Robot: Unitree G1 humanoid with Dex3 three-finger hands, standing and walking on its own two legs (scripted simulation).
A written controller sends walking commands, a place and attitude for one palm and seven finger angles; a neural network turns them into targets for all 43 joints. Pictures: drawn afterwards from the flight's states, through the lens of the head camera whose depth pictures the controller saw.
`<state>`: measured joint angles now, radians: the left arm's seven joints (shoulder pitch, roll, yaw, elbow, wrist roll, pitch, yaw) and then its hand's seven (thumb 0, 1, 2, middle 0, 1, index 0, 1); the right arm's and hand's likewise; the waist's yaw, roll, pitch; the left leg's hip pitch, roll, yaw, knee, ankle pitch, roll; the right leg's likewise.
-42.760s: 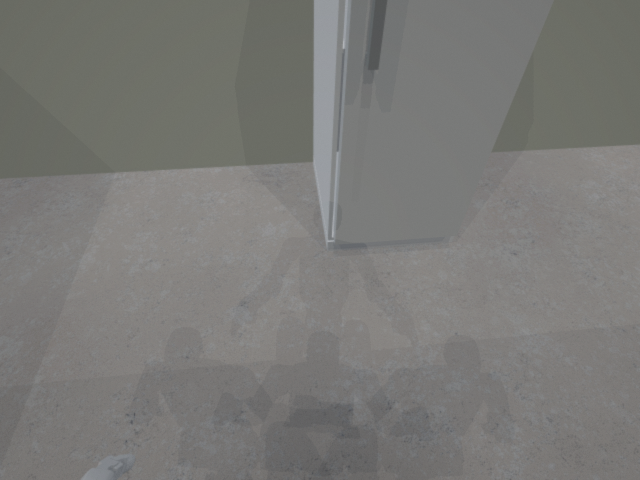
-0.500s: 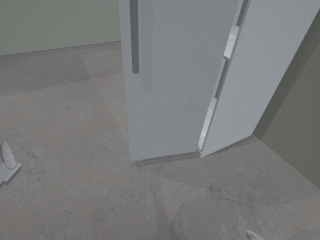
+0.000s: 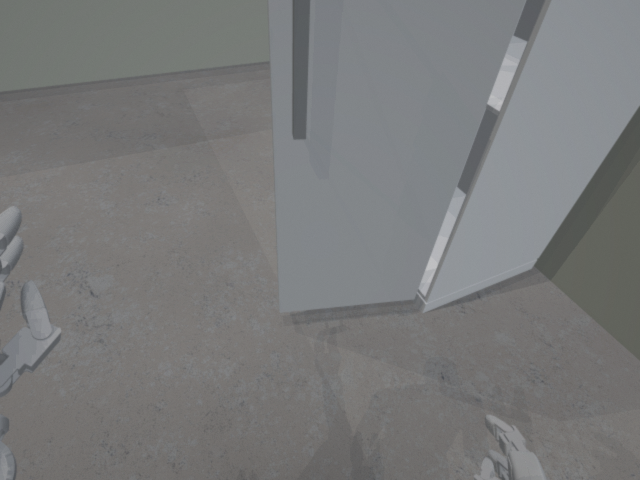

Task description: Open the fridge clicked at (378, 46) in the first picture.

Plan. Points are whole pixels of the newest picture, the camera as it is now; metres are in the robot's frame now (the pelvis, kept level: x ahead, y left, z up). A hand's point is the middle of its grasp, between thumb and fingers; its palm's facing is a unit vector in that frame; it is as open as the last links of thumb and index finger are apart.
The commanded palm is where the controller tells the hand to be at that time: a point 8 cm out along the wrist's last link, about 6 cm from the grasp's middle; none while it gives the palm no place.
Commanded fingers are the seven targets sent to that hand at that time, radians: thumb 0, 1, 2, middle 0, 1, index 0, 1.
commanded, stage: stop stepping back and stand still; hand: left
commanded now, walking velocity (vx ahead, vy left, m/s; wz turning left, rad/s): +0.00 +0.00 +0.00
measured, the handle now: (299, 29) +0.79 +0.11 +0.26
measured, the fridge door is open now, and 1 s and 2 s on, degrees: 74 74 74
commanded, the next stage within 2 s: let the arm hang, fingers relaxed in 0.38 s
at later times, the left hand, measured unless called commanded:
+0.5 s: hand (47, 321) +0.22 +0.29 +0.15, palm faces +0.42 -0.81 -0.41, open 7.4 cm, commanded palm none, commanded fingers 0.00 0.90 0.90 -0.20 -0.30 -0.20 -0.30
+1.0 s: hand out of the picture -0.05 +0.22 -0.17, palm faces -0.01 -0.98 -0.19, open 7.2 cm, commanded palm none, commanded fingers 0.00 0.90 0.90 -0.20 -0.30 -0.20 -0.30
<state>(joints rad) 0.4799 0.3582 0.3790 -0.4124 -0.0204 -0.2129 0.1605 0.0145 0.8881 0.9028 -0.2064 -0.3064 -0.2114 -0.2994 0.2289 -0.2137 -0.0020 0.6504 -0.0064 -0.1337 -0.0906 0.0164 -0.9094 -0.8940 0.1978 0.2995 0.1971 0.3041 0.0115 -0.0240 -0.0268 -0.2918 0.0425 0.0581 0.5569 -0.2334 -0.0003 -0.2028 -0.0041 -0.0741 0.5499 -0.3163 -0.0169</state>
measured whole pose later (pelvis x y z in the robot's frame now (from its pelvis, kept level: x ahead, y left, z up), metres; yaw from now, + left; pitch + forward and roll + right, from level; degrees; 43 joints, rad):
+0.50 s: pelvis +0.01 +0.02 +0.01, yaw +0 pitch +0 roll -1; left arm 0.49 0.38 0.36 -0.37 -0.03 -0.19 0.14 0.01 0.89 0.90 -0.21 -0.31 -0.21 -0.30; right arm 0.24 -0.21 0.02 0.64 0.00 -0.12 -0.07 0.01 -0.91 -0.89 0.20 0.30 0.20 0.30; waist 0.00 0.00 -0.04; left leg -0.30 0.03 0.07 0.51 -0.22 0.03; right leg -0.19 -0.01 -0.07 0.44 -0.27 0.01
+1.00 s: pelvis -0.02 +0.03 +0.00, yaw +1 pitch +0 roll -2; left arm 0.35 0.23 -0.01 1.04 0.02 0.04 0.00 0.00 0.94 0.90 -0.20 -0.30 -0.21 -0.30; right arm 0.33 -0.20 0.00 1.05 -0.02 0.05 -0.01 0.01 -0.91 -0.89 0.20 0.30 0.20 0.30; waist -0.01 -0.01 0.05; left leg -0.33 0.02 0.05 0.51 -0.17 0.04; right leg -0.22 -0.02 -0.08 0.46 -0.23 0.01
